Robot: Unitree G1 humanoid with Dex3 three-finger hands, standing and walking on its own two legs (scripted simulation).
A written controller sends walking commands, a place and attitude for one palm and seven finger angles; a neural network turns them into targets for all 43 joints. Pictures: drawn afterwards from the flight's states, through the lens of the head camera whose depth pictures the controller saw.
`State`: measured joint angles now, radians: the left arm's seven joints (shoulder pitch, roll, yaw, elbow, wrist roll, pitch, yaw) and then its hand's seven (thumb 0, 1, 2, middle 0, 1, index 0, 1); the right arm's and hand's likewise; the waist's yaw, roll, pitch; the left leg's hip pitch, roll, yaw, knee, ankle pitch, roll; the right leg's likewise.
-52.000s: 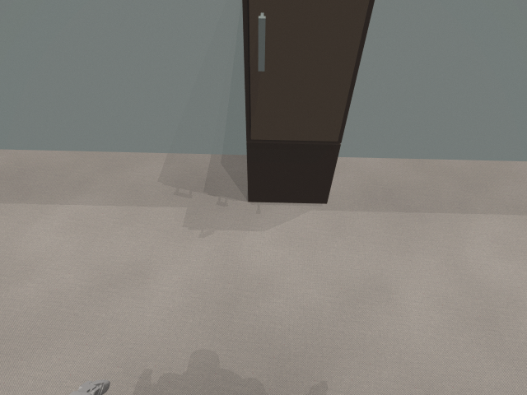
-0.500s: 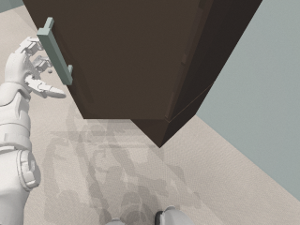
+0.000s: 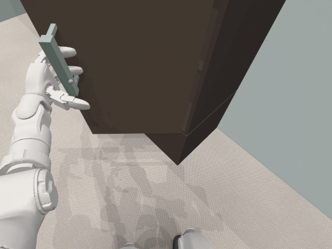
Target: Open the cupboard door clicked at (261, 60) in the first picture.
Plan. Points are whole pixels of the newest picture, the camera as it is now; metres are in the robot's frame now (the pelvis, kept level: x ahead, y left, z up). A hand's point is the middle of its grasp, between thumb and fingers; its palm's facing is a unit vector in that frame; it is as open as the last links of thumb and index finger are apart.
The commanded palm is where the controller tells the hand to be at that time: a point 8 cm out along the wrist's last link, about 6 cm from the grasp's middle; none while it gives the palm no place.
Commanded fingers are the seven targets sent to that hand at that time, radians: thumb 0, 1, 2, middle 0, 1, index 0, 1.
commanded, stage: slide the fingers in behind the handle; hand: left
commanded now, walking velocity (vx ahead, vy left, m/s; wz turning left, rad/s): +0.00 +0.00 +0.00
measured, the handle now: (64, 63) +0.54 +0.22 +0.11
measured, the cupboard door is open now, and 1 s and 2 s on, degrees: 48 48 76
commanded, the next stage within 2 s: close the thumb around the handle in 0.42 s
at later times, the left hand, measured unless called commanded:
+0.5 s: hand (68, 81) +0.48 +0.20 +0.11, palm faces -0.05 -1.00 -0.01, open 14.0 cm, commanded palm +0.46 +0.24 +0.10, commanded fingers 0.00 -0.50 0.30 -0.30 -1.20 -0.30 -1.20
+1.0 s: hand (67, 82) +0.48 +0.20 +0.11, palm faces -0.04 -1.00 -0.01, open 8.0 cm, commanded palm +0.45 +0.24 +0.10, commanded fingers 0.00 0.90 0.90 -0.40 -1.35 -0.40 -1.35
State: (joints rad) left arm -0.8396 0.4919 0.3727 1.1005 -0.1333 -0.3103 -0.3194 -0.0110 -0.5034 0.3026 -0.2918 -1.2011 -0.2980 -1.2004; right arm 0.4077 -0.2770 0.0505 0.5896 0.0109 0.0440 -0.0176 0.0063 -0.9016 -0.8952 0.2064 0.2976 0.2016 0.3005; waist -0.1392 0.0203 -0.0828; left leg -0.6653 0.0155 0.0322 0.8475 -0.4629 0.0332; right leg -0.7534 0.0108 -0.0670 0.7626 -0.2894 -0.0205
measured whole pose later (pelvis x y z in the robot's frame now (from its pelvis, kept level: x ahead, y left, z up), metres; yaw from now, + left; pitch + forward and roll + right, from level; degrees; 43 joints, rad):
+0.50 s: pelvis +0.00 +0.00 +0.00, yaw +0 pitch +16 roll -2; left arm -0.84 0.50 0.37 1.11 -0.14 -0.33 -0.34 -0.01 -0.50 0.30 -0.30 -1.20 -0.29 -1.20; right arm 0.40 -0.29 0.04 0.60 0.01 0.03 -0.03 0.01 -0.90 -0.90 0.21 0.30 0.20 0.30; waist -0.14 0.02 -0.08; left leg -0.66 0.01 0.03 0.84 -0.46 0.03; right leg -0.75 0.01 -0.07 0.76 -0.29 -0.02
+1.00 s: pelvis +0.00 +0.00 +0.00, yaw +0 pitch +16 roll -2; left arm -0.85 0.48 0.36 1.12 -0.14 -0.33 -0.33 0.00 0.37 0.68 -0.35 -1.29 -0.35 -1.29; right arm 0.40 -0.28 0.05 0.62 0.01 0.03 -0.02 0.01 -0.90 -0.90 0.21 0.30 0.20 0.30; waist -0.13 0.02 -0.08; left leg -0.66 0.01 0.03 0.85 -0.46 0.04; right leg -0.75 0.00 -0.07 0.76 -0.29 -0.01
